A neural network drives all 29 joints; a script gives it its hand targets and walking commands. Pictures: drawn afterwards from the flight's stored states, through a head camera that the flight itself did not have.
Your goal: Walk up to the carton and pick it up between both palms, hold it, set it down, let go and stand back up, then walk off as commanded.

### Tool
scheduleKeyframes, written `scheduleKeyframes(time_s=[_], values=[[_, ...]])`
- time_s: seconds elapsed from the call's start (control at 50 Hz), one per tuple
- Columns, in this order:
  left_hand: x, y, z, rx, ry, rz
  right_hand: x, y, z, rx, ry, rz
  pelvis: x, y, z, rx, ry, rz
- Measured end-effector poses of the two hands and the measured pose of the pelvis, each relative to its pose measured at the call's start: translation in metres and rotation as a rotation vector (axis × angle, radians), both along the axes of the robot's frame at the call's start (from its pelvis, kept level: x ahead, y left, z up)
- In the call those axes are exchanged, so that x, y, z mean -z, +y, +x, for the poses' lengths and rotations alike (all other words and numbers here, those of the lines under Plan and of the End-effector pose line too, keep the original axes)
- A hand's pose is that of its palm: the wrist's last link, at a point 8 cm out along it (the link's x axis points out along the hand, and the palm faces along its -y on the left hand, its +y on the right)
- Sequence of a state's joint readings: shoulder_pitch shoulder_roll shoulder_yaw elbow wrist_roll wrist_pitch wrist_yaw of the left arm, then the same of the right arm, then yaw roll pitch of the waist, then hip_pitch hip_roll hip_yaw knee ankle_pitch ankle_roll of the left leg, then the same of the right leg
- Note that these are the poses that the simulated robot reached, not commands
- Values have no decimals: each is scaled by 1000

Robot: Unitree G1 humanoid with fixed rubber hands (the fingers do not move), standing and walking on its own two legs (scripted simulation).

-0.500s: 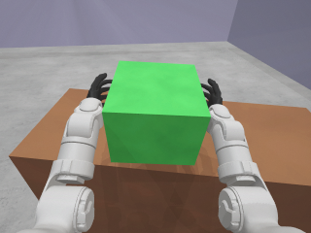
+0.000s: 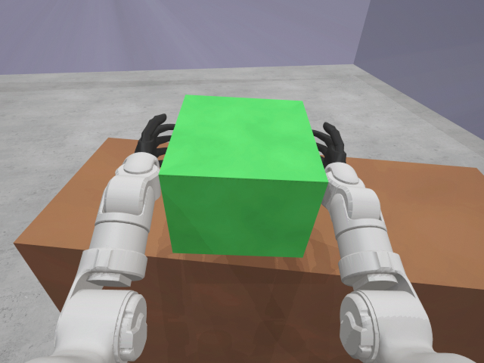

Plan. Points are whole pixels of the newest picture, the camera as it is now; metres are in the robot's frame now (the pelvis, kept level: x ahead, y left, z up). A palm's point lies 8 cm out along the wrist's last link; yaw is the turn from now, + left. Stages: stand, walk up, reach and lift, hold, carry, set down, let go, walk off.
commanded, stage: hold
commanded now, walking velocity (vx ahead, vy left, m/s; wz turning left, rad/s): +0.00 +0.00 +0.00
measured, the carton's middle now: (241, 172) +0.39 +0.00 +0.18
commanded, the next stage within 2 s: none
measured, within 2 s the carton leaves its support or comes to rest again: neither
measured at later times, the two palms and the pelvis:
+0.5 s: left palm (147, 159) +0.38 +0.15 +0.21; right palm (332, 168) +0.38 -0.15 +0.20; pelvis +0.00 +0.00 +0.00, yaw +0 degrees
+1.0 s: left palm (147, 159) +0.38 +0.15 +0.21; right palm (332, 168) +0.38 -0.15 +0.20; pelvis +0.00 +0.00 +0.00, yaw +0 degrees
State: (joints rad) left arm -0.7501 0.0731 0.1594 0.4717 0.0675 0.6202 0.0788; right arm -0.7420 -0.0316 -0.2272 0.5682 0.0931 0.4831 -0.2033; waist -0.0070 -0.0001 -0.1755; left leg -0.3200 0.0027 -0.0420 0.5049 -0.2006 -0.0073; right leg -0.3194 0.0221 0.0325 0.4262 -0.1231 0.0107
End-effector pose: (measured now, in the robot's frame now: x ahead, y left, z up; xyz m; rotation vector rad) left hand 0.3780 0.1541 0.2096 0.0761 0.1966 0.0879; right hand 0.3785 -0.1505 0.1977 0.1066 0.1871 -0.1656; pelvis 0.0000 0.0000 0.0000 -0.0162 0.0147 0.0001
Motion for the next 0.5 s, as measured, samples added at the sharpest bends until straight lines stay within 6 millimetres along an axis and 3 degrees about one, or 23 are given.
scheduleKeyframes(time_s=[0.5], values=[[0,0,0,0,1,0,0,0,0,0,0,0,0,0,0,0,0,0]])
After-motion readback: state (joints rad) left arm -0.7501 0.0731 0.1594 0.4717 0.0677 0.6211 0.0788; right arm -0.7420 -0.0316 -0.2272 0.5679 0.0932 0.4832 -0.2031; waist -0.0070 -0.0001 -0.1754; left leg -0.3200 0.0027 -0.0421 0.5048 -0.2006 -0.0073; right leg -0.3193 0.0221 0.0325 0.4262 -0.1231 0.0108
